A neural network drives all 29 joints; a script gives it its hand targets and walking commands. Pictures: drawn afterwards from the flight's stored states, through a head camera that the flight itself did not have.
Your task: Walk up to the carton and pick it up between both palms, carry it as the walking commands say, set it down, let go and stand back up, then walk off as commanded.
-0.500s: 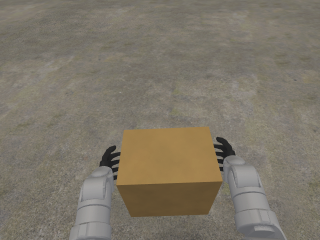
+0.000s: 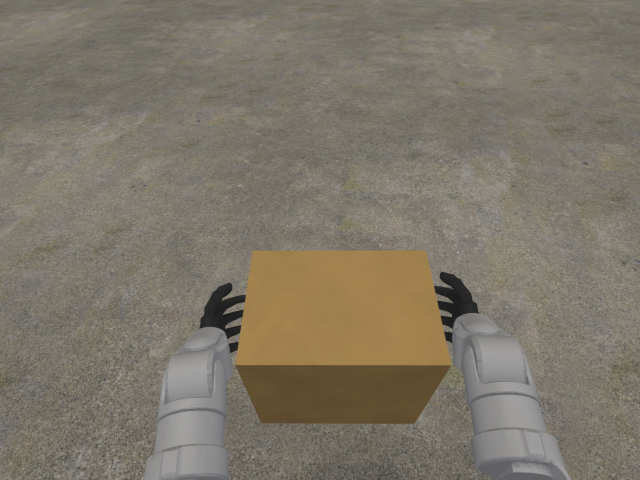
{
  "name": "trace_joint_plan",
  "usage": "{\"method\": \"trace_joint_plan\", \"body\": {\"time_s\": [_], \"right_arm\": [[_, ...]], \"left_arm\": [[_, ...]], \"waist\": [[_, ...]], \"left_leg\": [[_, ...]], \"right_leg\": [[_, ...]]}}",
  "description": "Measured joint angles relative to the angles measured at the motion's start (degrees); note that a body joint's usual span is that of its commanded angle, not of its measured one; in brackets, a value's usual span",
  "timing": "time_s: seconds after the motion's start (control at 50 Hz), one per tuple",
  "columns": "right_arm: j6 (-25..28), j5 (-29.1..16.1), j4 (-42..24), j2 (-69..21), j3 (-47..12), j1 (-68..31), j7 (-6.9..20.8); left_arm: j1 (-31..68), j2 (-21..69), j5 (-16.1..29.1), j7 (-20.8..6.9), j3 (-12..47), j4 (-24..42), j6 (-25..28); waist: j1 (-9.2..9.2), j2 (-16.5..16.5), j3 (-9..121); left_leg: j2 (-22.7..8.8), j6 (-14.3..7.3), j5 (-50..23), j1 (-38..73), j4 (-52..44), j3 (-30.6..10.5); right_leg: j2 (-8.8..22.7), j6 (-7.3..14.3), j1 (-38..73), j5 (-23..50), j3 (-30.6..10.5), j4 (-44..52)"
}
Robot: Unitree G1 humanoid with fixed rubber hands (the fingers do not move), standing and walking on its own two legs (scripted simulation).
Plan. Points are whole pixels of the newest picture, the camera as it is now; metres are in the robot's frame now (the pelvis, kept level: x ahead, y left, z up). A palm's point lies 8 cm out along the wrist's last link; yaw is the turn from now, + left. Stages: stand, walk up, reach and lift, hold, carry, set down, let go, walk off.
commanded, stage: reach and lift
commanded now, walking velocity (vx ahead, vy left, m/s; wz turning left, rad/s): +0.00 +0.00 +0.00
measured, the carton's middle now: (338, 342) +0.31 -0.01 -0.02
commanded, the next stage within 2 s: hold in 0.32 s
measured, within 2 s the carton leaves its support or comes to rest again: neither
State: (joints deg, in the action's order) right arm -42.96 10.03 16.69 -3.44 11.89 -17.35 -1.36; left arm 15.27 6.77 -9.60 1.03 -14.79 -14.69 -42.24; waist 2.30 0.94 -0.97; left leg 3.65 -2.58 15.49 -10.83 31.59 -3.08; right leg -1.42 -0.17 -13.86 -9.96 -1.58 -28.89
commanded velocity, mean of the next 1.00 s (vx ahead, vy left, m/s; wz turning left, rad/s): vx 0.01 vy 0.00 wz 0.00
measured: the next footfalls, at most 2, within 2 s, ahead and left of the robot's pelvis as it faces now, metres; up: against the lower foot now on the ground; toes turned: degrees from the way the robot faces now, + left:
right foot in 1.54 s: +0.19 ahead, -0.13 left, +0.00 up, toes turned -4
left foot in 1.68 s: +0.14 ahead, +0.10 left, +0.00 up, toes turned -2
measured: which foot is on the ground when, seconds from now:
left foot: down 0.00-1.00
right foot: down 0.00-1.00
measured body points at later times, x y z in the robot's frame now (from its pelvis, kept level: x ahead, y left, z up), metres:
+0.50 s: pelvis +0.00 +0.00 +0.00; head -0.03 +0.00 +0.45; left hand +0.29 +0.15 +0.02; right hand +0.29 -0.18 +0.02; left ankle +0.02 +0.09 -0.73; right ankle +0.07 -0.12 -0.73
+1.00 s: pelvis +0.00 +0.00 +0.00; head -0.03 +0.00 +0.45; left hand +0.29 +0.15 +0.02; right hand +0.29 -0.18 +0.03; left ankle +0.02 +0.09 -0.73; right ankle +0.07 -0.12 -0.73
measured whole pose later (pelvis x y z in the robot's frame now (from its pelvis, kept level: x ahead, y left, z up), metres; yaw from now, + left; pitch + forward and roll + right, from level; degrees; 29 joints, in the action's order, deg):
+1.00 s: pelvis +0.00 +0.00 +0.00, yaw +0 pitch -6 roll +0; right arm -43.5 10.0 12.7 -4.3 10.7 -13.7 -1.4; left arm 10.8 7.3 -9.6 0.3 -13.8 -11.0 -41.7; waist 2.3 1.0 -1.2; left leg 3.7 -2.6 15.6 -10.0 31.6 -3.1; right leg -1.4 -0.2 -13.0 -10.0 -1.6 -28.9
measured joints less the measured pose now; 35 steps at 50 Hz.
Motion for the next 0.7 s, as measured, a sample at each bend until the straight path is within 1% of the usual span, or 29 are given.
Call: {"method": "trace_joint_plan", "body": {"time_s": [0.2,0.4,0.54,0.7], "right_arm": [[0.1,0.0,-0.1,-0.2,0.0,0.0,0.0],[-2.0,0.0,-3.7,-0.2,-1.8,2.7,-0.1],[-2.7,0.0,-4.0,-0.3,-2.2,4.3,-0.1],[-2.0,0.0,-4.0,-0.3,-2.2,4.3,-0.1]], "left_arm": [[0.1,-0.4,0.0,-0.2,0.4,0.1,-0.1],[-3.3,-0.7,0.0,-0.4,2.5,3.3,-1.3],[-4.8,-0.2,0.0,-0.4,2.4,3.7,-2.0],[-4.8,-0.3,0.0,-0.4,2.5,3.7,-1.3]], "waist": [[0.00,0.0,0.0],[0.00,0.0,0.1],[0.00,0.0,0.1],[0.00,0.0,0.2]], "left_leg": [[0.0,0.0,0.3,0.0,0.0,0.0],[0.0,0.0,0.3,0.3,0.0,0.0],[0.0,0.0,0.1,0.8,0.0,0.0],[0.0,0.0,-0.2,0.8,0.0,0.0]], "right_leg": [[0.0,0.0,0.0,-0.3,0.0,0.0],[0.0,0.0,0.3,-0.4,0.0,0.0],[0.0,0.0,0.8,-0.1,0.0,0.0],[0.0,0.0,0.8,0.2,0.0,0.0]]}}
